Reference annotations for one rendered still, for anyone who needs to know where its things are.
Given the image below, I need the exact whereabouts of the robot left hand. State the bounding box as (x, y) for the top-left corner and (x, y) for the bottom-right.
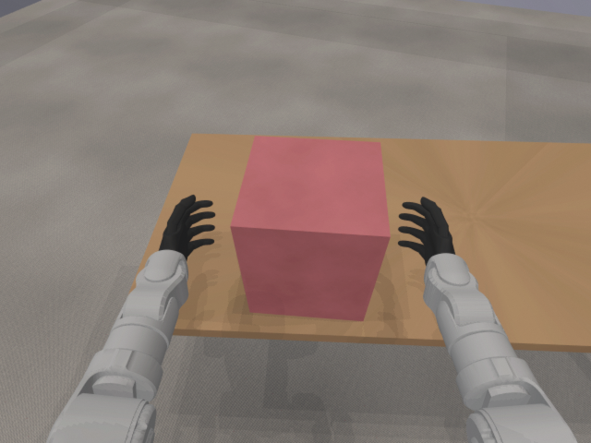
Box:
(159, 195), (215, 260)

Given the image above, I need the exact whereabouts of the robot left upper arm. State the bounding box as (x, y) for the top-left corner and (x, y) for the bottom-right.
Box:
(53, 393), (156, 443)

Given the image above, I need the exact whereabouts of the robot left forearm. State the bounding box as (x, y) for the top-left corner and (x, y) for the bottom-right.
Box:
(46, 250), (188, 443)

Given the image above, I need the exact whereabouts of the table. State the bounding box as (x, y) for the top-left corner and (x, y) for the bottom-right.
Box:
(129, 134), (591, 353)

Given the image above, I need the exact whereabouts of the robot right hand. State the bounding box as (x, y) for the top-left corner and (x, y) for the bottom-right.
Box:
(398, 197), (455, 266)

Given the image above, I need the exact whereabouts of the robot right upper arm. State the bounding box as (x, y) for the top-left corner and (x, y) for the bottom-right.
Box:
(466, 403), (574, 443)

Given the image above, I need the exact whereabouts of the robot right forearm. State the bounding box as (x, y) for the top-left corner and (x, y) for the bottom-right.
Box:
(423, 253), (578, 443)

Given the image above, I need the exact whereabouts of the carton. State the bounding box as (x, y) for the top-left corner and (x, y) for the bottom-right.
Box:
(230, 136), (391, 321)

